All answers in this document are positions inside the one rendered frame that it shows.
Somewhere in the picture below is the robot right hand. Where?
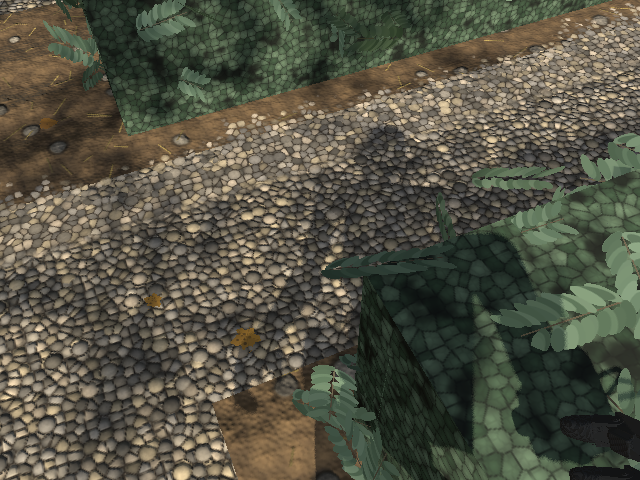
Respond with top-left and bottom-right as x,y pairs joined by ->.
560,412 -> 640,480

